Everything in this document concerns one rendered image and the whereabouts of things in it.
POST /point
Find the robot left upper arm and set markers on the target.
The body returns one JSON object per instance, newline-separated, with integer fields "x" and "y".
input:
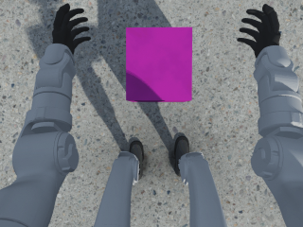
{"x": 41, "y": 162}

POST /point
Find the robot right upper arm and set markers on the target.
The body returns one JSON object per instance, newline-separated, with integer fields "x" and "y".
{"x": 279, "y": 162}

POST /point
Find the right robot foot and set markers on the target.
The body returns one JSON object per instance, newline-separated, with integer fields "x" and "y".
{"x": 181, "y": 147}

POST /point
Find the robot right thigh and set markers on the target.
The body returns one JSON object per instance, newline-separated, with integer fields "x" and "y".
{"x": 205, "y": 207}

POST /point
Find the robot right forearm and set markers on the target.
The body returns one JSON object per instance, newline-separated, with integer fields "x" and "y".
{"x": 279, "y": 98}

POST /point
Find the robot left hand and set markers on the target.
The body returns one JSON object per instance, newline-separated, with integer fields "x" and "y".
{"x": 63, "y": 32}

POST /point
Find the carton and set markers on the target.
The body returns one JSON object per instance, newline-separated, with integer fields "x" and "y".
{"x": 159, "y": 64}

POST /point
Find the robot right hand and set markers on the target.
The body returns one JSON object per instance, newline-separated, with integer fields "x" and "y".
{"x": 268, "y": 29}

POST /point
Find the robot left forearm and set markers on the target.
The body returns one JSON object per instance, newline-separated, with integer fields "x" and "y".
{"x": 52, "y": 94}

